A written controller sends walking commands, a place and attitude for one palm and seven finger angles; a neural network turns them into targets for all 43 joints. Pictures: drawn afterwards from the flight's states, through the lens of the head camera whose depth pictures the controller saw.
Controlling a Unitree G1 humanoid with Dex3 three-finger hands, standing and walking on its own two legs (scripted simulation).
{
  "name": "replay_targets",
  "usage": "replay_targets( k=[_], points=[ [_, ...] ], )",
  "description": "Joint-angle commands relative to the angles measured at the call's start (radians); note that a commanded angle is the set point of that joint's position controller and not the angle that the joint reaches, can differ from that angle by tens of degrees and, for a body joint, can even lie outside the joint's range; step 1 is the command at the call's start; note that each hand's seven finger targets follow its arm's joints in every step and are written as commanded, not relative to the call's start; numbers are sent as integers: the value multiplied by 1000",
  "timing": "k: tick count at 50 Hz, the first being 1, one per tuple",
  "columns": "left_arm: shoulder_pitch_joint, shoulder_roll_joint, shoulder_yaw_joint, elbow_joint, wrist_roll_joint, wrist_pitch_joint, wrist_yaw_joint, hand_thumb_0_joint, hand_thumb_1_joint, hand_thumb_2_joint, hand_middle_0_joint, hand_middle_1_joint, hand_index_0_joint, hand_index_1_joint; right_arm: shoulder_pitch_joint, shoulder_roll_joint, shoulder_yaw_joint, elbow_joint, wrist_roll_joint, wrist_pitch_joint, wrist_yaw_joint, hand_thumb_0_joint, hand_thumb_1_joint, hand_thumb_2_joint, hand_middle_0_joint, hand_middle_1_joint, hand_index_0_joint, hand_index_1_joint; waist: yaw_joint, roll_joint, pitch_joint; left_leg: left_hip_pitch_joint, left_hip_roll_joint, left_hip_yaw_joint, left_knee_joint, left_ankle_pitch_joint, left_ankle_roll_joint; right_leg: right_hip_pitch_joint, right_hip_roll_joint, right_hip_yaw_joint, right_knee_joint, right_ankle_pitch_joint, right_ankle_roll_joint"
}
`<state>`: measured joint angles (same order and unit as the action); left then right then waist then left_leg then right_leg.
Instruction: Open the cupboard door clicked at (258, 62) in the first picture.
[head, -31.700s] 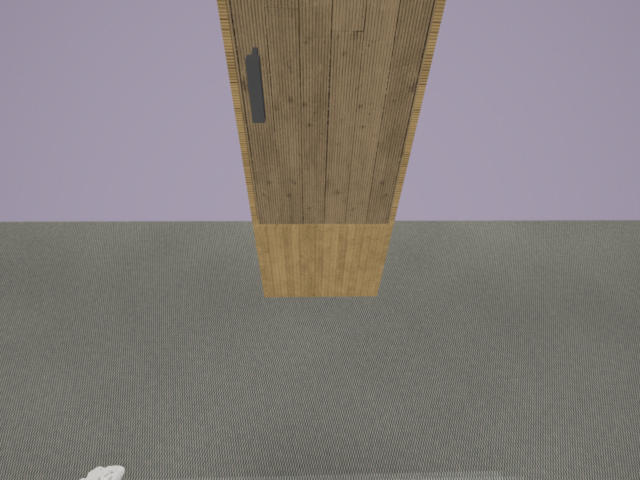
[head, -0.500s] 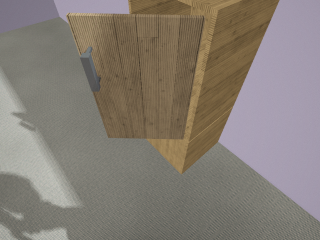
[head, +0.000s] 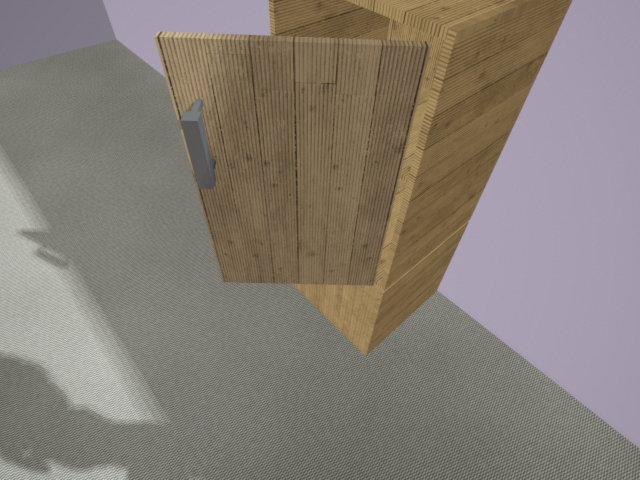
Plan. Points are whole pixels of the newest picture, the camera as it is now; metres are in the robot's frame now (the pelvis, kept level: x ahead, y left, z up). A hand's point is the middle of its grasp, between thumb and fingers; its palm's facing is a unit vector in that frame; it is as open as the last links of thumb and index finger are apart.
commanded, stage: raise the hand with hooked fingers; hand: left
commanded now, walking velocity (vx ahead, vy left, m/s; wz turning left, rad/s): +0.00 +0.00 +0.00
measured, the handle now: (202, 144) +0.58 +0.23 +0.09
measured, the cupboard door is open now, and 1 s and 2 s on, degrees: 47 47 47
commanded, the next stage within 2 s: none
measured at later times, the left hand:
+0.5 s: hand out of the picture +0.13 +0.21 -0.04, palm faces +0.15 -0.99 -0.01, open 8.8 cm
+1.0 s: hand (121, 400) +0.19 +0.24 +0.03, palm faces +0.08 -1.00 -0.05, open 11.8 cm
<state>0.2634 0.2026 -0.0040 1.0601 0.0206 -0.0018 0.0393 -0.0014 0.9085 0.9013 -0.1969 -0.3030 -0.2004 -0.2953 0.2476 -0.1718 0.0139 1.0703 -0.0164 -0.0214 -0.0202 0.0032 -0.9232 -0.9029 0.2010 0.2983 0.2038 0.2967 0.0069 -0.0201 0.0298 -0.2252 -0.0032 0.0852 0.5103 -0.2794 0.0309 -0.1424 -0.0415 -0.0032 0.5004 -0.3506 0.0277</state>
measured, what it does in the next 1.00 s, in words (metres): stands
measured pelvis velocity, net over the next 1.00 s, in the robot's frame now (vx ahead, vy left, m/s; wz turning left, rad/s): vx -0.04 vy -0.01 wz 0.03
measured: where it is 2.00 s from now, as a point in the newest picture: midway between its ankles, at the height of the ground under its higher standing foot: outside the picture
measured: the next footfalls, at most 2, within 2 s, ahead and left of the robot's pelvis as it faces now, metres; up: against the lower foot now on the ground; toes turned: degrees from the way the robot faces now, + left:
none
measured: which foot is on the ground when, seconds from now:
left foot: down 0.00-1.00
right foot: down 0.00-1.00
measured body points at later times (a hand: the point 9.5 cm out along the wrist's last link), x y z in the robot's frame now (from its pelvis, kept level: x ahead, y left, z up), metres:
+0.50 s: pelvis -0.05 -0.04 -0.07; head -0.02 -0.02 +0.37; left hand +0.12 +0.26 -0.04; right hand +0.19 -0.27 -0.11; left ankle +0.00 +0.10 -0.74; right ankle -0.05 -0.13 -0.74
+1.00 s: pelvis -0.04 -0.01 -0.04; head -0.01 -0.01 +0.41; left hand +0.18 +0.29 +0.03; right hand +0.10 -0.27 -0.12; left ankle +0.00 +0.10 -0.74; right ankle -0.05 -0.13 -0.74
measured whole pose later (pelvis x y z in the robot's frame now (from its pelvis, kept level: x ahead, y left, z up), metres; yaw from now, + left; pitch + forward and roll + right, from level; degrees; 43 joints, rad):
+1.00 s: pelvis -0.04 -0.01 -0.04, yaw +2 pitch +8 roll -2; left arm 0.21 0.34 0.34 0.17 -0.36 -0.28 -0.39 0.00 -0.02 0.51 -0.26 -0.90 -0.27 -0.89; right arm 0.32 -0.27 0.01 0.61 0.04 -0.24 -0.08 0.01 -0.90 -0.90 0.20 0.30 0.21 0.30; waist 0.00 0.03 -0.08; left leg -0.65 0.04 0.02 0.88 -0.37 0.01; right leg -0.54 0.00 -0.06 0.85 -0.45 0.00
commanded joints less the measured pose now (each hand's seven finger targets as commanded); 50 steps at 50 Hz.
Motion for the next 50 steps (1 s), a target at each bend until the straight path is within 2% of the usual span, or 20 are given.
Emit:
replay_targets(
  k=[1,2,3,4,5,6,7,9,10,11,12,13,15,17,20,25,29,35,39,50],
  points=[
    [65,98,19,-29,-3,-14,1,0,900,900,-200,-300,-200,-300,25,-130,-27,-30,3,-15,-10,0,-900,-900,200,300,200,300,0,29,-6,51,115,-117,-95,291,21,-54,-49,40,-65,231,-49],
    [111,83,14,-11,7,-30,39,0,900,900,-200,-300,-200,-300,-13,-152,-33,-86,14,-12,-4,0,-900,-900,200,300,200,300,5,10,36,19,134,-107,83,500,-8,-104,-82,87,-92,468,-36],
    [-609,393,253,-1577,-165,-229,49,0,877,890,-202,-315,-202,-315,41,-280,-83,-402,55,-161,-30,0,-900,-900,200,300,200,300,-89,177,-493,297,37,-120,-21,615,-20,-63,8,-46,17,551,-66],
    [-102,295,194,-1326,-91,-185,78,0,853,880,-203,-330,-203,-330,-34,-183,-40,-358,44,-264,-69,0,-900,-900,200,300,200,300,1,315,-487,470,113,-158,-75,746,-14,-159,44,-63,135,266,-63],
    [147,67,51,-1194,-120,-54,94,0,830,870,-205,-345,-205,-345,-61,-135,-46,-344,68,-295,-62,0,-900,-900,200,300,200,300,-33,281,-348,307,80,-150,-101,638,-53,-252,47,-89,178,74,-45],
    [135,-47,39,-1130,-165,-46,76,0,807,860,-207,-360,-207,-360,-14,-133,-66,-325,65,-292,-59,0,-900,-900,200,300,200,300,-51,157,-167,178,73,-133,-79,562,-49,-282,39,-87,146,49,-38],
    [38,17,90,-1137,-165,-91,58,0,783,850,-208,-375,-208,-375,-38,-169,-83,-375,51,-294,-52,0,-900,-900,200,300,200,300,-57,82,-41,39,55,-145,-27,367,-45,-322,44,-102,91,40,-40],
    [157,48,193,-979,-189,-224,-16,0,737,830,-212,-405,-212,-405,-52,-191,-95,-426,24,-286,-45,0,-900,-900,200,300,200,300,-35,-104,-37,-146,19,-123,85,128,-33,-384,53,-125,72,70,-42],
    [258,53,225,-896,-194,-293,-74,0,713,820,-213,-420,-213,-420,-63,-192,-102,-457,28,-283,-33,0,-900,-900,200,300,200,300,2,-85,-49,-190,7,-108,144,160,-34,-391,55,-121,121,117,-52],
    [298,41,247,-886,-210,-374,-138,0,690,810,-215,-435,-215,-435,-67,-187,-107,-479,16,-275,-19,0,-900,-900,200,300,200,300,27,-105,-153,-216,7,-98,209,238,-41,-415,62,-130,219,190,-55],
    [341,25,258,-844,-232,-451,-209,0,667,800,-217,-450,-217,-450,-93,-186,-117,-504,13,-269,-9,0,-900,-900,200,300,200,300,52,-171,-188,-289,7,-85,273,228,-46,-456,67,-125,297,202,-55],
    [296,26,249,-846,-256,-526,-285,0,643,790,-218,-465,-218,-465,-120,-192,-119,-531,15,-269,2,0,-900,-900,200,300,200,300,51,-145,-191,-369,0,-78,325,166,-48,-509,62,-110,348,173,-57],
    [247,145,359,-832,-306,-605,-415,0,597,770,-222,-495,-222,-495,-125,-205,-128,-591,32,-274,13,0,-900,-900,200,300,200,300,71,-39,-239,-443,-12,-70,397,88,-43,-526,47,-52,395,114,-70],
    [173,183,376,-942,-361,-547,-471,0,550,750,-225,-525,-225,-525,-149,-215,-118,-677,49,-266,2,0,-900,-900,200,300,200,300,68,30,-327,-445,-25,-43,415,21,-26,-511,42,-10,369,24,-57],
    [-19,238,405,-1106,-413,-475,-459,0,480,720,-230,-570,-230,-570,-117,-213,-100,-722,58,-254,-32,0,-900,-900,200,300,200,300,21,15,-314,-478,-14,-65,440,-89,-10,-554,43,55,298,-188,-36],
    [-251,262,342,-1308,-370,-518,-403,0,363,670,-238,-645,-238,-645,-47,-204,-71,-663,46,-270,-72,0,-900,-900,200,300,200,300,-63,108,-306,-423,22,-99,477,-56,8,-584,58,72,291,-132,-41],
    [-200,288,340,-1176,-365,-462,-443,0,270,630,-245,-705,-245,-705,-39,-218,-57,-618,54,-289,-89,0,-900,-900,200,300,200,300,-63,118,-272,-411,24,-112,442,-54,7,-561,58,58,262,-106,-38],
    [-98,346,462,-1046,-419,-305,-461,0,130,570,-255,-795,-255,-795,-59,-209,-44,-635,59,-279,-86,0,-900,-900,200,300,200,300,23,59,-306,-380,16,-113,358,33,-2,-399,45,52,211,-10,-29],
    [-97,326,467,-1068,-422,-321,-426,0,37,530,-262,-855,-262,-855,-43,-210,-47,-640,57,-276,-72,0,-900,-900,200,300,200,300,18,11,-295,-343,14,-107,309,48,-5,-398,50,13,205,26,-21],
    [-226,365,461,-1121,-406,-341,-426,0,-220,420,-280,-1020,-280,-1020,-14,-234,-48,-630,62,-289,-75,0,-900,-900,200,300,200,300,8,81,-300,-186,13,-113,215,83,-1,-377,73,-51,196,99,-42]
  ],
)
